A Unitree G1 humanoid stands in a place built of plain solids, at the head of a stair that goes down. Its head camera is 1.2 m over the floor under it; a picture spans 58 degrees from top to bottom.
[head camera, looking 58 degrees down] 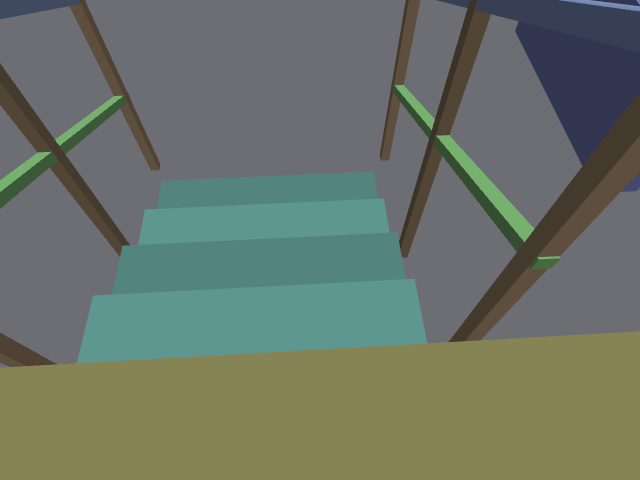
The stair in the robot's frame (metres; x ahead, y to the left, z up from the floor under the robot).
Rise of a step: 0.13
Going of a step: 0.27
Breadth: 1.09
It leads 3 degrees to the left of straight ahead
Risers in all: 5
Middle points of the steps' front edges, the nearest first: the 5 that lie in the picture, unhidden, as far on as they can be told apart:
0.37 0.20 0.00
0.65 0.22 -0.13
0.92 0.23 -0.26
1.19 0.25 -0.39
1.46 0.27 -0.52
